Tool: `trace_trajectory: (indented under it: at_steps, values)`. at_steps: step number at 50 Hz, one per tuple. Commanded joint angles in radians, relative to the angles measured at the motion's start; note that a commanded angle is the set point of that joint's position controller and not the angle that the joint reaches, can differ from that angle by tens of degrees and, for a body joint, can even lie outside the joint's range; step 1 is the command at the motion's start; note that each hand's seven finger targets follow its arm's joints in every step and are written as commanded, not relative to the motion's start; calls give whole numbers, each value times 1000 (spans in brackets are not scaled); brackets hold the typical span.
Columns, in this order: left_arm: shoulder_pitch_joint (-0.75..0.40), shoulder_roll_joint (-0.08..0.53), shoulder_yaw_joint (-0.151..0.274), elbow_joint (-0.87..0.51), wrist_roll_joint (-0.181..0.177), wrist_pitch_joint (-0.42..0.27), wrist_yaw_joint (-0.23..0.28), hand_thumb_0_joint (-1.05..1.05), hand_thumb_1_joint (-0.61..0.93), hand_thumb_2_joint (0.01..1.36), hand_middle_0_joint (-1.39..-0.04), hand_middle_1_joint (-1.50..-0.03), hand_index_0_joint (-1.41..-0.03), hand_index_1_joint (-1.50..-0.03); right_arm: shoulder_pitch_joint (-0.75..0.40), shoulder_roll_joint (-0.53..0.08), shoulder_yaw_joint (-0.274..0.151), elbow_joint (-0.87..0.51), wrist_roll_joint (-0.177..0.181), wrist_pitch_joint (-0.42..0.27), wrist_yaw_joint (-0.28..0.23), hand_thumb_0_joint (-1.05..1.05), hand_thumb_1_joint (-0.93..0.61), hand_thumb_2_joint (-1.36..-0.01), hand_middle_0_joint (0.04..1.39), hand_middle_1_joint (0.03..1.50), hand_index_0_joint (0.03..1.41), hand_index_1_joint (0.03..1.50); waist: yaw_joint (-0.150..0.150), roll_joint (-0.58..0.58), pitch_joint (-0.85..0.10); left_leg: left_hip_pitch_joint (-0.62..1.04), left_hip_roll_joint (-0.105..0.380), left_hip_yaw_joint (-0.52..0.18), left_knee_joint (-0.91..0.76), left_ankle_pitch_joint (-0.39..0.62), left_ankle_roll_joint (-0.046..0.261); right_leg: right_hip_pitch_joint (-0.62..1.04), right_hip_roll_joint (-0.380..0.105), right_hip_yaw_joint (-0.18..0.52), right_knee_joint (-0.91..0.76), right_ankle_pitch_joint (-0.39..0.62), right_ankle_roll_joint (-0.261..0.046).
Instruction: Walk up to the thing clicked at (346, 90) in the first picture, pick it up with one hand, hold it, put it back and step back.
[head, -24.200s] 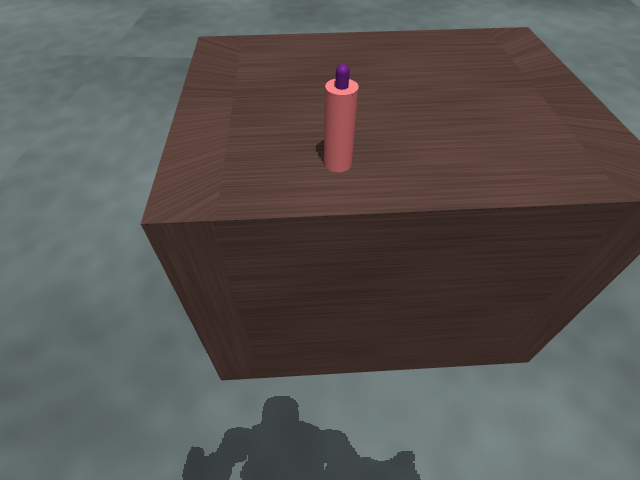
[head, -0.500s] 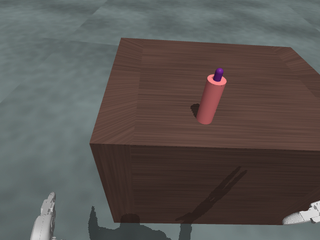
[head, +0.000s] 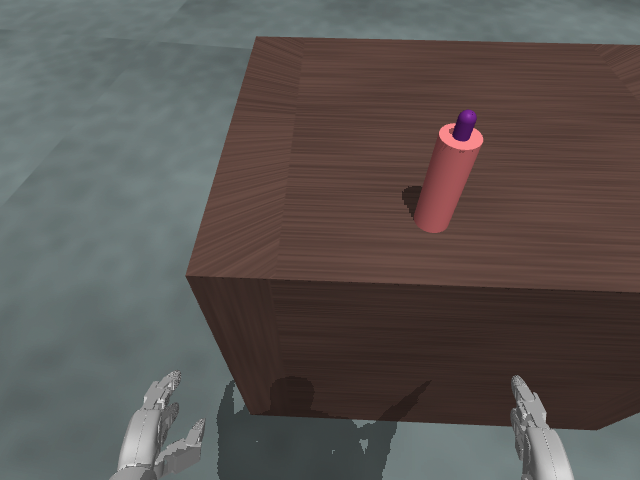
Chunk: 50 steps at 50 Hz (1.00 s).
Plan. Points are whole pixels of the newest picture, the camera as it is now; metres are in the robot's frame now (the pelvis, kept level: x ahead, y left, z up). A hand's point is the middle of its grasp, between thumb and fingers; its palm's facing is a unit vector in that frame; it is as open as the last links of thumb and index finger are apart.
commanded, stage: home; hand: right
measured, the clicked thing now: (447, 173) +0.50 -0.17 +0.09
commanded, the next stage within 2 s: none
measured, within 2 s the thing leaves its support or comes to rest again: neither
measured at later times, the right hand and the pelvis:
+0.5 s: hand (463, 433) +0.20 -0.18 -0.09, palm faces +0.09 +0.97 -0.23, open 17.3 cm; pelvis +0.02 +0.00 -0.01, yaw +1 degrees
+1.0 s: hand out of the picture +0.06 -0.28 -0.14, palm faces -0.05 +0.93 -0.37, open 17.4 cm; pelvis -0.01 -0.02 +0.01, yaw +1 degrees
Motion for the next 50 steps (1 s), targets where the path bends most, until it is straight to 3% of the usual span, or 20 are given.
trace_trajectory:
  at_steps: [1,2,3,5,6,7,8,10,14,16,17,20,24,25,27,29,35,39,44,50]
  values:
    - [-43,61,-2,-188,4,-54,6,0,897,901,-201,-298,-200,-299,-127,-69,16,-74,-7,-45,-3,0,498,-84,58,61,58,61,24,3,-154,50,-14,45,-98,112,16,11,27,-70,-96,109,-33]
    - [21,102,37,-145,6,-44,12,0,897,901,-201,-299,-200,-299,-114,-180,-81,-101,-10,-36,-18,0,505,-79,57,60,57,60,-1,-63,-216,79,-12,45,-75,176,21,43,26,-67,-91,175,-23]
    - [-5,102,34,-166,5,-43,10,0,896,901,-201,-299,-200,-299,-122,-150,-43,-64,-8,-25,-16,0,526,-68,55,57,55,57,9,-67,-192,74,-9,39,-81,185,19,31,30,-75,-85,178,-24]
    - [9,138,72,-142,8,-32,7,0,897,901,-201,-299,-200,-299,-105,-208,-102,-39,-10,-1,-29,0,529,-65,55,56,54,56,-6,-107,-208,100,-10,45,-71,236,22,32,28,-71,-80,236,-16]
    - [-62,125,21,-46,20,-30,5,0,897,901,-201,-298,-200,-299,-141,-179,-121,-87,-13,-3,-51,0,539,-60,54,54,54,54,-34,-92,-196,122,-23,40,-66,220,23,0,28,-65,-57,214,-17]
    - [-59,117,16,-63,16,-31,9,0,897,901,-201,-298,-200,-299,-110,-155,-94,-44,-18,9,-55,0,504,-81,57,60,57,60,-6,-75,-188,110,-25,38,-72,207,21,8,25,-69,-58,199,-21]
    - [-66,114,12,-70,13,-31,10,0,897,901,-201,-299,-200,-299,-100,-140,-78,-27,-15,18,-58,0,509,-77,56,59,56,59,-5,-62,-136,100,-27,43,-76,188,21,-19,22,-69,-65,176,-21]
    - [-60,119,21,-65,14,-27,5,0,897,901,-201,-299,-200,-299,-95,-86,-23,-65,-10,27,-58,0,522,-70,55,57,55,57,9,-52,-174,101,-33,49,-65,227,23,8,14,-68,-59,217,-19]
    - [-70,122,24,-28,15,-17,-4,0,897,901,-201,-299,-200,-299,-105,-14,52,-21,-6,47,-57,0,530,-65,54,56,54,56,31,3,-121,55,-40,60,-52,250,20,-7,6,-62,-40,239,-23]
    - [-78,131,31,-32,11,-9,-5,0,897,901,-201,-299,-200,-300,-166,-87,2,-103,-9,48,-67,0,539,-60,53,54,53,54,15,1,-158,53,-42,62,-46,239,19,3,3,-59,-39,236,-24]
    - [-87,126,26,-25,12,-6,-6,0,897,901,-201,-298,-200,-299,-80,-5,54,27,-9,63,-61,0,527,-67,55,56,55,56,29,66,-101,28,-43,60,-52,208,16,-23,4,-60,-32,203,-30]
    - [-84,132,33,-20,11,1,-2,0,897,901,-201,-299,-200,-300,-141,-94,-17,-63,-13,58,-73,0,524,-68,55,57,55,57,5,66,-183,57,-38,52,-38,226,11,-6,9,-61,-19,221,-31]
    - [-85,141,41,-26,7,6,3,0,897,902,-201,-299,-200,-300,-141,-104,-21,-111,-11,76,-84,0,549,-53,52,52,52,52,2,10,-236,80,-37,46,-16,265,14,7,9,-65,-3,259,-24]
    - [-51,316,72,138,76,45,-20,0,897,902,-201,-301,-200,-301,-109,-344,-58,171,-83,85,-51,0,514,-73,55,58,55,58,-2,-2,-236,150,70,-56,23,423,64,38,-64,15,43,430,-67]
    - [-34,305,71,159,75,73,-32,0,897,901,-201,-299,-200,-299,-105,-324,-59,200,-78,95,-27,0,541,-58,53,54,53,54,15,-15,-271,174,84,-76,44,479,101,63,-65,18,59,452,-78]
    - [-55,291,64,171,58,80,-41,0,897,902,-201,-300,-200,-300,-112,-294,-38,234,-60,88,-14,0,564,-44,50,50,50,49,18,-1,-226,128,79,-70,11,456,96,82,-65,26,45,407,-76]
    - [-109,312,46,261,49,97,-60,0,897,901,-201,-297,-200,-298,-218,-311,-11,380,-49,101,10,0,567,-44,51,50,51,50,19,8,-29,40,64,-75,-90,177,75,40,-59,57,-85,157,-85]
    - [-119,326,44,321,43,105,-65,0,897,901,-201,-298,-200,-299,-233,-343,-5,470,-48,105,12,0,550,-53,52,52,52,52,20,22,-31,80,78,-99,-158,160,70,75,-49,55,-121,130,-81]
    - [-134,363,35,400,39,106,-69,0,897,901,-201,-298,-200,-299,-246,-353,11,569,-39,116,16,0,541,-59,53,54,53,54,6,-23,-35,170,63,-79,-182,114,53,82,-83,107,-245,84,-87]
    - [-150,397,28,477,36,109,-70,0,897,901,-201,-299,-200,-299,-253,-370,26,658,-36,129,22,0,562,-46,51,50,51,50,4,-48,25,189,58,-80,-254,35,46,80,-90,126,-361,-53,-72]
